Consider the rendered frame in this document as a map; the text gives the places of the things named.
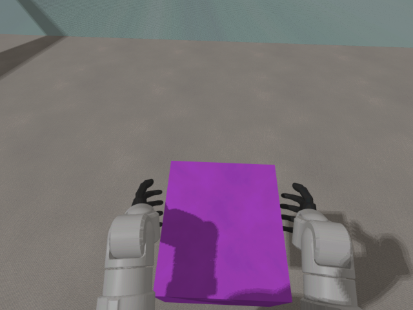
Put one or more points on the right robot hand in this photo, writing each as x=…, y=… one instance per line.
x=306, y=202

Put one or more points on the left robot forearm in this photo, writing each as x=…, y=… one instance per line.
x=129, y=249

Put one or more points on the carton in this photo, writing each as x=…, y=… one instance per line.
x=222, y=238

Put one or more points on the right robot forearm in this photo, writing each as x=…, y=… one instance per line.
x=326, y=253

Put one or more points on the left robot hand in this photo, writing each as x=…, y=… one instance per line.
x=142, y=195

